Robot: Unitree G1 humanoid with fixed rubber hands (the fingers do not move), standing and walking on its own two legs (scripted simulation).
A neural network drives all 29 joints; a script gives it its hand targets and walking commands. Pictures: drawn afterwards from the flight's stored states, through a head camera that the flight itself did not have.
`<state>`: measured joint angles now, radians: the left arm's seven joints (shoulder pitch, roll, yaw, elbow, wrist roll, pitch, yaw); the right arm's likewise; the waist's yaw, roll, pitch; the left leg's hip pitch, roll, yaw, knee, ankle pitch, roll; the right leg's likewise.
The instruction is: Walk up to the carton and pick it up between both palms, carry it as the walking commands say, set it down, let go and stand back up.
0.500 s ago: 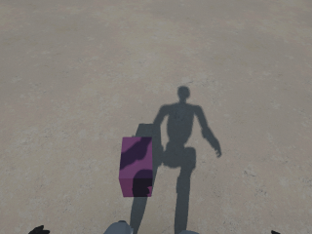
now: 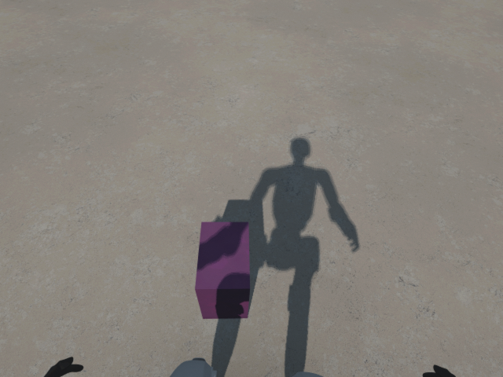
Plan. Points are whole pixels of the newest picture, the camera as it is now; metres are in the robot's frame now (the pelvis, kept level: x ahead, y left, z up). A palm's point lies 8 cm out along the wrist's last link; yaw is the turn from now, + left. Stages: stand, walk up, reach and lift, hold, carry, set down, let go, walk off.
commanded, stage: walk up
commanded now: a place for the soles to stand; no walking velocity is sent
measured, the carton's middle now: (225, 271) +0.55 +0.09 -0.58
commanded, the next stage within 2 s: none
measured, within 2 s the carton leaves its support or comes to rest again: neither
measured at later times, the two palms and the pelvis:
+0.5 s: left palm out of the picture +0.09 +0.31 -0.08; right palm out of the picture +0.08 -0.32 -0.08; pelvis +0.00 +0.00 +0.00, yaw +0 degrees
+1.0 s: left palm out of the picture +0.09 +0.31 -0.08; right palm out of the picture +0.08 -0.32 -0.09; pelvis -0.01 -0.01 +0.00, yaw +0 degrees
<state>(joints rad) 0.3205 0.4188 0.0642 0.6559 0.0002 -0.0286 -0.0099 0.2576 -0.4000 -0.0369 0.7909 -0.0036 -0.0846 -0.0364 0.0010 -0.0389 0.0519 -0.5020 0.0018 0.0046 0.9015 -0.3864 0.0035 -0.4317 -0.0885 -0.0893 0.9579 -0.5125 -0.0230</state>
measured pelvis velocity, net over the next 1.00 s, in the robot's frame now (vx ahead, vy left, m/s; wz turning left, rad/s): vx -0.01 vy -0.01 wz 0.00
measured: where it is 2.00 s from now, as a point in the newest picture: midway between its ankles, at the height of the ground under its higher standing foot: outside the picture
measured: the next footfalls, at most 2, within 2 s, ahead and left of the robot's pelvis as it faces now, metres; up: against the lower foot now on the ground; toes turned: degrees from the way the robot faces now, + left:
none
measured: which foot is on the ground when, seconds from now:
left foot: down 0.00-1.00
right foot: down 0.00-1.00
